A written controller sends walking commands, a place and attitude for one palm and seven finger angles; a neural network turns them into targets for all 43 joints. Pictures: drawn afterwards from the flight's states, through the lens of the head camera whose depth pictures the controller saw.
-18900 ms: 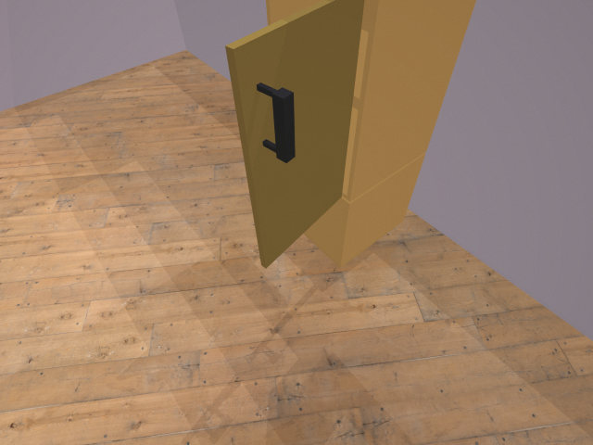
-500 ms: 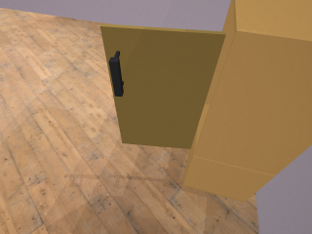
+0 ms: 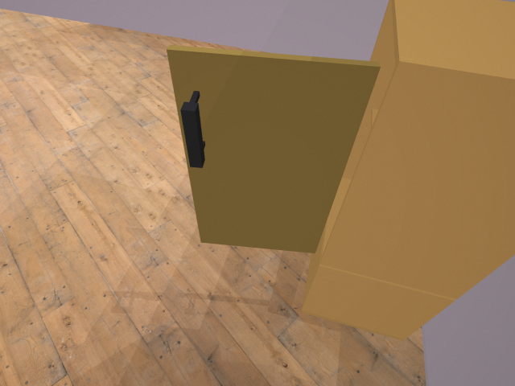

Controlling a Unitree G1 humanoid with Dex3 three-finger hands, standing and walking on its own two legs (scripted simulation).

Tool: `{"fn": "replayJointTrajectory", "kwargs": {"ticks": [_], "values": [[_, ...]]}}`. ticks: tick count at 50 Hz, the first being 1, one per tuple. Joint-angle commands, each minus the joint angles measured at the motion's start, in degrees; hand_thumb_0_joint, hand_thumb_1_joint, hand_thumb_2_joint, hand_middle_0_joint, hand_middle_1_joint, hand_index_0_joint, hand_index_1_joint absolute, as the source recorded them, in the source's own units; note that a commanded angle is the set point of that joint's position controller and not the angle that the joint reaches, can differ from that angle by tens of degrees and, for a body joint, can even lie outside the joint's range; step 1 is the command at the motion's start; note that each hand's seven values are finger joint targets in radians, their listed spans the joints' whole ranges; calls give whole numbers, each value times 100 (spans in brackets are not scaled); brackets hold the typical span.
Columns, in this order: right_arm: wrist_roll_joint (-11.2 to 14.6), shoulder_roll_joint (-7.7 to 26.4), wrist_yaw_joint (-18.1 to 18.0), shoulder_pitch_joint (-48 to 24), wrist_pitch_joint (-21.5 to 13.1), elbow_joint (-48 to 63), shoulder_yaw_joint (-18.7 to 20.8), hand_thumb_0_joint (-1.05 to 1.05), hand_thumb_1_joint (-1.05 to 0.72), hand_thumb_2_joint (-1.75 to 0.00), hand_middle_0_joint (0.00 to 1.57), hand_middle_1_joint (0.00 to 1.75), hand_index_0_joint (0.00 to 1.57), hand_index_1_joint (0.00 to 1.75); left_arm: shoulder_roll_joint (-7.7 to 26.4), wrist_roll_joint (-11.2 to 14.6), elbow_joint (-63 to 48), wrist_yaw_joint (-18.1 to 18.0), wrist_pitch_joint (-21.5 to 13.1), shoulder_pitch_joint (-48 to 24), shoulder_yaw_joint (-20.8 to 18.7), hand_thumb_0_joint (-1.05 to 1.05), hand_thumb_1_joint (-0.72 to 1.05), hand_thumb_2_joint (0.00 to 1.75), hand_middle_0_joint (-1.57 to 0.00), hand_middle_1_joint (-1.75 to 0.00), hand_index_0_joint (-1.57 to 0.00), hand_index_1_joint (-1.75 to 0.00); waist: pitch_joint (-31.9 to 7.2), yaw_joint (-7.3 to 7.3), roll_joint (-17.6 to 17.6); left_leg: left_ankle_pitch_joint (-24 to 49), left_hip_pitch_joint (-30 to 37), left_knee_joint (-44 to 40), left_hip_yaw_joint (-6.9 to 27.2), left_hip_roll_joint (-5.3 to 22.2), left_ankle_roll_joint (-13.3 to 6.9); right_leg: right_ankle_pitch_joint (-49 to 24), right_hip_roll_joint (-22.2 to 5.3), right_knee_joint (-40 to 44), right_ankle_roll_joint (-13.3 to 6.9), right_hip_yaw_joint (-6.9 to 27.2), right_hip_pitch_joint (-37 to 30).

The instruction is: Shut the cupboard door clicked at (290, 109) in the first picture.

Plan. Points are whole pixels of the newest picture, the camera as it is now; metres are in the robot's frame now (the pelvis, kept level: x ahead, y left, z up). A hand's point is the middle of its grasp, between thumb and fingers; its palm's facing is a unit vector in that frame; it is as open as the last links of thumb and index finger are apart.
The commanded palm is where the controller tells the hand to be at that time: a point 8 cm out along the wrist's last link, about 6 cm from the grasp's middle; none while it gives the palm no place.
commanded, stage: shuffle to correct the standing spot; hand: left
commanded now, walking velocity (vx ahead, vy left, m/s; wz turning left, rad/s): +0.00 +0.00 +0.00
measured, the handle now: (196, 129) +0.53 +0.15 +0.10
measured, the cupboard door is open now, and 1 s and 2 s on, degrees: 100 100 100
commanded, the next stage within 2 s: come to a stop and stand still in 0.28 s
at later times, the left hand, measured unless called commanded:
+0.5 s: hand out of the picture +0.03 +0.14 -0.19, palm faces +0.04 -0.99 -0.16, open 7.3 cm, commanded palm none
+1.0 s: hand out of the picture +0.09 +0.19 -0.18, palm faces -0.01 -0.97 -0.23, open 7.3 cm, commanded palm none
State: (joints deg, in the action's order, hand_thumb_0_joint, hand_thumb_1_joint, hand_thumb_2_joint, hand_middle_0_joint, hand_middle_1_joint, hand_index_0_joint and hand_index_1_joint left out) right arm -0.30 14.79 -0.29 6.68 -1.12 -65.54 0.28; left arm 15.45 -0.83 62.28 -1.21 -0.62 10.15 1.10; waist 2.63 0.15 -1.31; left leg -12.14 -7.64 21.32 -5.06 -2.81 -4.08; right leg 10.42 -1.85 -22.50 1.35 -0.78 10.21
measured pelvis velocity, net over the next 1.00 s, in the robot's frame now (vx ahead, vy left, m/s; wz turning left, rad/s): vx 0.06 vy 0.00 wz -0.01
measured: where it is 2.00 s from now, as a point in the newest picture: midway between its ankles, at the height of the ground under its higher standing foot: outside the picture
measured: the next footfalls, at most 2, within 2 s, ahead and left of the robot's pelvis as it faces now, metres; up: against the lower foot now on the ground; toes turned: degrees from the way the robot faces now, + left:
none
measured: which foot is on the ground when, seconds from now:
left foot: down 0.00-1.00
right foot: down 0.00-1.00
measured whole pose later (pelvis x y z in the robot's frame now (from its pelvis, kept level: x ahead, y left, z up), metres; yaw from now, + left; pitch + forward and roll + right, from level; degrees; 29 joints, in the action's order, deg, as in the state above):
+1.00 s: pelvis +0.06 +0.00 -0.01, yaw -1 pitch -1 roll -1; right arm -0.5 9.3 -1.6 14.0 -0.7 -63.0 0.2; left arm 10.6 -0.9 61.3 -3.5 -1.0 14.8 0.6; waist 1.6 0.7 -0.7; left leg -14.7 -11.3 26.9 -5.7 -1.5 -3.7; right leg 16.9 -1.7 -24.9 1.5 -0.6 6.9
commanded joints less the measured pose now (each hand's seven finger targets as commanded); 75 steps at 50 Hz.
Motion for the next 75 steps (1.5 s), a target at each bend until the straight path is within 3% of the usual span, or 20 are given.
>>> {"fn": "replayJointTrajectory", "kwargs": {"ticks": [1,4,9,14,18,21,23,25,26,27,29,33,45,46,47,49,50,54,61,75], "values": [[-4,1009,-43,-76,-103,266,160,0,-90,-90,20,30,20,30,903,-9,-257,-61,-74,33,-192,0,90,90,-20,-30,-20,-30,-287,-19,88,1010,107,-516,886,1010,200,-771,-591,290,-224,494,-103],[-32,599,-33,151,-55,135,40,0,-90,-90,20,30,20,30,443,10,-105,-65,-14,270,-90,0,90,90,-20,-30,-20,-30,-394,0,97,483,213,-549,850,1003,253,-313,-533,304,-160,438,-138],[-57,684,-27,396,45,123,111,0,-90,-90,20,30,20,30,272,-62,-108,10,80,515,-103,0,90,90,-20,-30,-20,-30,442,-8,439,-1853,-326,-1153,1264,1274,80,801,-211,-223,-175,111,477],[-39,566,-100,821,-54,97,159,0,-90,-90,20,30,20,30,81,-48,-119,52,-8,769,-149,0,90,90,-20,-30,-20,-30,382,2,390,-403,111,-672,1255,1478,-167,425,-159,-598,-213,-74,676],[-26,321,-168,953,-122,87,150,0,-90,-90,20,30,20,30,32,-18,41,15,-73,1352,-239,0,90,90,-20,-30,-20,-30,52,-129,-54,799,-235,552,630,1068,-29,-679,-363,-538,-472,403,-120],[-12,-81,-185,708,-115,272,102,0,-90,-90,20,30,20,30,274,11,250,-96,-137,2044,-364,0,90,90,-20,-30,-20,-30,80,-314,-1255,-1273,-1876,2101,-120,412,380,-3155,-1458,45,-1192,1811,-1384],[32,-237,-228,510,-67,324,99,0,-90,-90,20,30,20,30,96,-34,204,-178,-139,1950,-329,0,90,90,-20,-30,-20,-30,239,-283,-509,-1962,-1968,2427,231,580,433,-4671,-1633,-66,-1487,1674,-1205],[93,-337,-231,910,-29,168,113,0,-90,-90,20,30,20,30,56,-10,35,-213,-107,1382,-306,0,90,90,-20,-30,-20,-30,60,66,-272,-995,-1029,1138,303,648,441,-4319,-1329,-354,-1185,1159,-649],[93,-323,-234,1264,-30,20,130,0,-90,-90,20,30,20,30,57,40,-64,-205,-90,1113,-296,0,90,90,-20,-30,-20,-30,-107,248,-130,476,-148,299,327,662,418,-3595,-974,-566,-849,768,-153],[46,-179,-258,1379,-65,-59,150,0,-90,-90,20,30,20,30,-100,82,-129,-188,-77,1132,-269,0,90,90,-20,-30,-20,-30,-248,163,278,2138,421,311,536,912,310,-2683,-526,-640,-470,499,165],[69,-117,-239,1171,-37,-29,157,0,-90,-90,20,30,20,30,-265,9,-49,-243,-22,1286,-234,0,90,90,-20,-30,-20,-30,-6,20,329,2747,227,508,603,1153,121,-1159,-340,-146,-189,414,141],[50,-144,-291,1177,-63,13,150,0,-90,-90,20,30,20,30,-328,15,52,-250,-2,1473,-200,0,90,90,-20,-30,-20,-30,-125,-3,324,3561,527,417,661,1109,125,-1536,-416,-169,-208,362,-20],[9,-51,-188,961,-23,76,111,0,-90,-90,20,30,20,30,-155,5,-25,-186,1,1104,-178,0,90,90,-20,-30,-20,-30,157,-52,53,1638,154,-241,703,974,196,-750,-495,329,-169,372,-131],[3,-31,-177,947,-17,78,109,0,-90,-90,20,30,20,30,-151,8,-23,-181,6,1081,-172,0,90,90,-20,-30,-20,-30,221,-51,106,1394,114,-311,727,962,206,-567,-504,377,-166,392,-80],[18,290,-111,850,-70,557,67,0,-90,-90,20,30,20,30,-7,-108,-46,-354,-126,1094,-108,0,90,90,-20,-30,-20,-30,454,15,625,2970,-213,645,682,1017,359,-1123,-498,50,-145,381,384],[-77,178,-86,1119,-45,734,62,0,-90,-90,20,30,20,30,93,-16,-393,-255,-60,850,-142,0,90,90,-20,-30,-20,-30,69,42,875,799,-603,183,946,1004,264,756,-264,-349,-389,228,253],[-98,137,-75,1055,-82,816,38,0,-90,-90,20,30,20,30,68,-24,-411,-206,-89,916,-142,0,90,90,-20,-30,-20,-30,-224,-57,1148,1042,-599,149,1028,989,183,466,-223,-436,-413,152,10],[-59,222,-86,1079,-67,982,40,0,-90,-90,20,30,20,30,-6,4,-406,-144,-60,864,-83,0,90,90,-20,-30,-20,-30,-105,-4,169,284,-512,59,1030,941,52,616,-226,-323,-391,261,274],[-55,255,-49,1058,-33,890,43,0,-90,-90,20,30,20,30,55,-15,-395,-103,-15,923,-91,0,90,90,-20,-30,-20,-30,460,-39,61,-1142,-992,-521,1080,878,67,985,-237,-238,-381,381,474],[-6,78,-89,1101,-105,452,-2,0,-90,-90,20,30,20,30,27,6,-99,-111,-107,1108,-60,0,90,90,-20,-30,-20,-30,68,-21,28,261,-266,-155,665,848,117,116,-375,47,-340,570,394]]}}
